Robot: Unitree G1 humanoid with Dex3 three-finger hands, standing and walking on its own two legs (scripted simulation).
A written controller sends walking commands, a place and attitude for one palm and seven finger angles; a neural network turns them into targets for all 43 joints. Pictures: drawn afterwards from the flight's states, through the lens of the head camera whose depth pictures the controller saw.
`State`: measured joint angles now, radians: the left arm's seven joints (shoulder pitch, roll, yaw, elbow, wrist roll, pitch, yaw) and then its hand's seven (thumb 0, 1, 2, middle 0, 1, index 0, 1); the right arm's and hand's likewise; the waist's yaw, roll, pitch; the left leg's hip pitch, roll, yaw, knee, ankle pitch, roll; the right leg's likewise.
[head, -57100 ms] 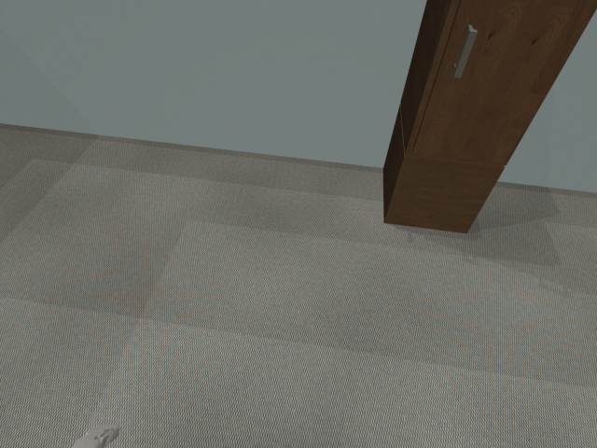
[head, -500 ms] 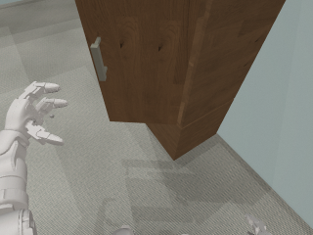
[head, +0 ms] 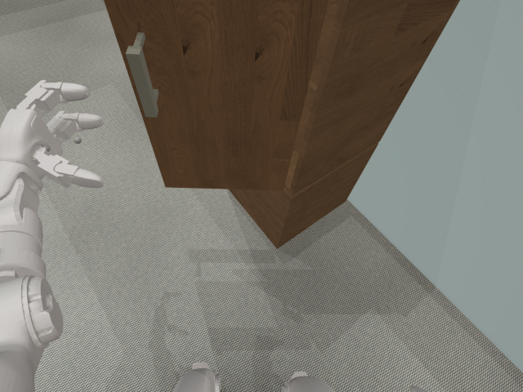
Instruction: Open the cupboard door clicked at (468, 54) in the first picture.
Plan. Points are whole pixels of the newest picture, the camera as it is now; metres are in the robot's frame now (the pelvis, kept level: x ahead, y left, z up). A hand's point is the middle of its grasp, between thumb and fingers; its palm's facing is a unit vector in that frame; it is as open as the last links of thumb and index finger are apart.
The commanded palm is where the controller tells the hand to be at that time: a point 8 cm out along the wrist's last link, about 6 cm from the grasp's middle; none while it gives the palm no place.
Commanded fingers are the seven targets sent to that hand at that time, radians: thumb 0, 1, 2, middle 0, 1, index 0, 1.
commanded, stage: move the hooked fingers beside the handle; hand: left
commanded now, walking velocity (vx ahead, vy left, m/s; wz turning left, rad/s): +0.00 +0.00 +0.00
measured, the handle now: (146, 77) +0.61 +0.19 +0.09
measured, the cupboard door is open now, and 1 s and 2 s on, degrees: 54 54 54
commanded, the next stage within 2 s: slide the fingers in behind the handle in 1.76 s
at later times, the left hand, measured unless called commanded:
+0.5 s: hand (95, 99) +0.53 +0.25 +0.11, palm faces -0.02 -1.00 +0.00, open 14.0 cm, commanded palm +0.53 +0.30 +0.10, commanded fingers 0.00 -0.50 0.30 -0.30 -1.20 -0.30 -1.20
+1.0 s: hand (88, 90) +0.56 +0.27 +0.10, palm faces +0.01 -1.00 -0.01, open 14.0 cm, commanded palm +0.55 +0.30 +0.09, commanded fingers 0.00 -0.50 0.30 -0.30 -1.20 -0.30 -1.20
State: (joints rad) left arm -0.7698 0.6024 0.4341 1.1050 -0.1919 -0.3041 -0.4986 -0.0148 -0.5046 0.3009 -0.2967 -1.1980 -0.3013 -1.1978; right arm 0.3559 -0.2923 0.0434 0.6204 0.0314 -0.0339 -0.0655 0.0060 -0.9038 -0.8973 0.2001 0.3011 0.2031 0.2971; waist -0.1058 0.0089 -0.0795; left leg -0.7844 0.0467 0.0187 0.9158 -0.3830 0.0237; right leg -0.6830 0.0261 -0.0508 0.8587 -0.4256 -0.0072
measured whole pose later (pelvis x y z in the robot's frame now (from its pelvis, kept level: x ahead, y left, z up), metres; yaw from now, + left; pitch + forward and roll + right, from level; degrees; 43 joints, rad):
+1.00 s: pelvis +0.02 +0.01 -0.01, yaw -3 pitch +24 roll -5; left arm -1.04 0.84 0.54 1.27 -0.06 -0.27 -0.46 -0.02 -0.50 0.30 -0.30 -1.20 -0.30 -1.20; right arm 0.48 -0.28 0.07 0.61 -0.01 0.10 -0.03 0.00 -0.90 -0.90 0.20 0.30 0.20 0.30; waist -0.22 0.02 -0.08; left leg -0.97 0.09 0.01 0.99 -0.43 0.03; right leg -0.84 0.07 -0.05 0.87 -0.43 0.00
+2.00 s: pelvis +0.01 +0.01 -0.02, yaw -3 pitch +25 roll -6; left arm -1.13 0.85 0.49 1.29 -0.04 -0.26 -0.43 -0.02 -0.50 0.30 -0.30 -1.20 -0.30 -1.20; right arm 0.48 -0.29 0.07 0.62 -0.01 0.08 -0.03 0.00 -0.90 -0.90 0.20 0.30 0.20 0.30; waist -0.25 0.03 -0.07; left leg -1.04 0.08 -0.01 1.03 -0.43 0.03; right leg -0.91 0.07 -0.07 0.91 -0.43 0.00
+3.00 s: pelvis +0.01 -0.01 -0.02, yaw -2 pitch +22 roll -4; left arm -1.09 0.65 0.42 1.30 -0.04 -0.29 -0.27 -0.01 -0.50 0.30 -0.30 -1.20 -0.30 -1.20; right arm 0.46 -0.28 0.05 0.63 -0.02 0.07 0.00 0.00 -0.91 -0.90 0.20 0.30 0.20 0.30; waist -0.24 0.04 -0.09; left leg -0.98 0.08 -0.01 1.00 -0.42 0.01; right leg -0.86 0.06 -0.06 0.92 -0.45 -0.02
